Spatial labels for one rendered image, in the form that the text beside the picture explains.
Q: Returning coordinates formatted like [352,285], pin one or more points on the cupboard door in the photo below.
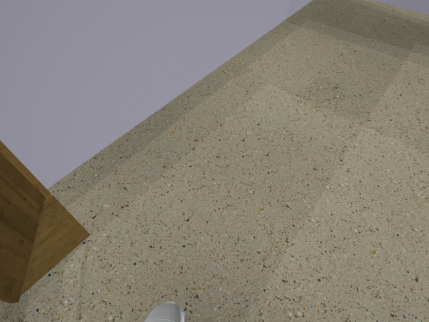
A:
[21,205]

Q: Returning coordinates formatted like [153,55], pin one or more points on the robot left thigh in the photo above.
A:
[167,312]

